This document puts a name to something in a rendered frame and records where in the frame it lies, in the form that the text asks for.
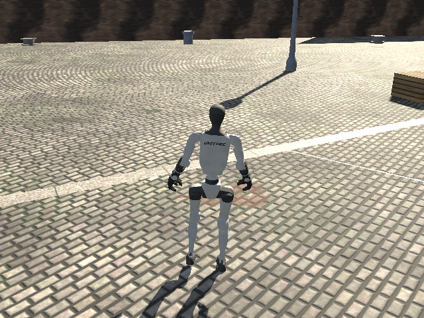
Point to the right robot forearm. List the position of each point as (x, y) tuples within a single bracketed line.
[(245, 173)]

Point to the robot torso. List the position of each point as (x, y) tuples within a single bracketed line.
[(213, 156)]

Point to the robot left hand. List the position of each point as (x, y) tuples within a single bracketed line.
[(175, 182)]

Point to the robot right upper arm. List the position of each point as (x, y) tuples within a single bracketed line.
[(238, 150)]

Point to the left robot forearm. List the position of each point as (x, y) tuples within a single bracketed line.
[(177, 170)]

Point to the robot right hand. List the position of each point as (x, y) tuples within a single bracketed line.
[(249, 184)]

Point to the robot left upper arm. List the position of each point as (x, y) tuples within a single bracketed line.
[(189, 148)]

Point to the right robot shin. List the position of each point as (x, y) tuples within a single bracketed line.
[(223, 240)]

